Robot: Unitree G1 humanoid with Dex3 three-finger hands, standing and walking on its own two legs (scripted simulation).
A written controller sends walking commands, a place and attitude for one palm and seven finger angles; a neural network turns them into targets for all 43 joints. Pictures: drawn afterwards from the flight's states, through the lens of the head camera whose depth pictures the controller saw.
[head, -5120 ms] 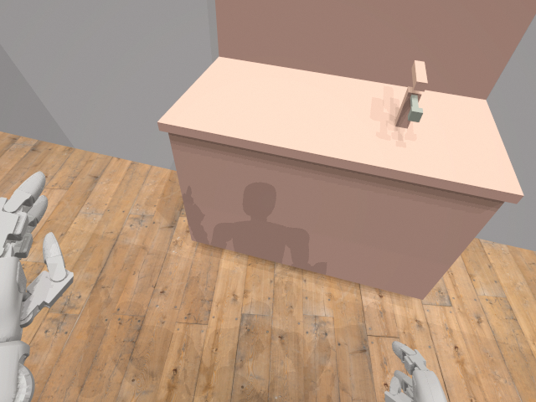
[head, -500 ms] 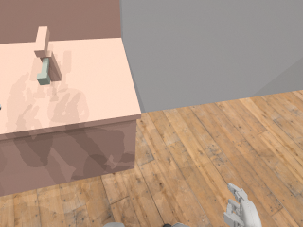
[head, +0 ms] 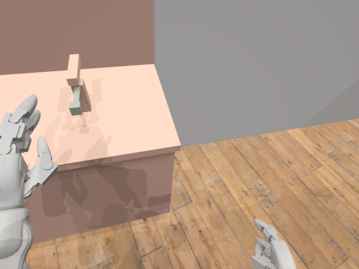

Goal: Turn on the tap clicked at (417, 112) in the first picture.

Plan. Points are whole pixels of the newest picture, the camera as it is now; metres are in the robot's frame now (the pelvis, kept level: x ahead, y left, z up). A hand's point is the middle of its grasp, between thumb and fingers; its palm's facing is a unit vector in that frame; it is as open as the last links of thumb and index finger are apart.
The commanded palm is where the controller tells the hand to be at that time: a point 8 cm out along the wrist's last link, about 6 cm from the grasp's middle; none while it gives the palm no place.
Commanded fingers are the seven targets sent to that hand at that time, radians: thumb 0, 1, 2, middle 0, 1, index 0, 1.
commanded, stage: look again from close up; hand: left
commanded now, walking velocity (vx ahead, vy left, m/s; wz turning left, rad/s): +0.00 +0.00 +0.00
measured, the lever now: (76, 108) +0.49 +0.35 +0.04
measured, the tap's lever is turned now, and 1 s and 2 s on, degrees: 0 0 0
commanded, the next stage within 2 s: shuffle to correct the standing spot in 0.28 s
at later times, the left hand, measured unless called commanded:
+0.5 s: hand (64, 167) +0.24 +0.23 +0.15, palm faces +0.40 -0.85 -0.36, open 7.4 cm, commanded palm +0.18 +0.26 +0.17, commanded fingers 0.00 0.90 0.90 -0.20 -0.30 -0.20 -0.30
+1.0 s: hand (87, 133) +0.31 +0.22 +0.16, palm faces +0.37 -0.84 -0.40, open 7.4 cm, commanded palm +0.25 +0.26 +0.17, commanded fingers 0.00 0.90 0.90 -0.20 -0.30 -0.20 -0.30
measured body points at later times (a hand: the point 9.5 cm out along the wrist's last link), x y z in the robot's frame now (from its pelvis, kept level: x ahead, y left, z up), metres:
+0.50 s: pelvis +0.02 -0.02 +0.00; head +0.03 -0.01 +0.45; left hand +0.21 +0.28 +0.17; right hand +0.20 -0.23 -0.07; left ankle +0.04 +0.06 -0.74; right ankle +0.02 -0.14 -0.74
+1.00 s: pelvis +0.08 -0.01 -0.03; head +0.10 -0.01 +0.42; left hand +0.28 +0.26 +0.18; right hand +0.26 -0.24 -0.10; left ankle +0.04 +0.06 -0.74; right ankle +0.03 -0.13 -0.73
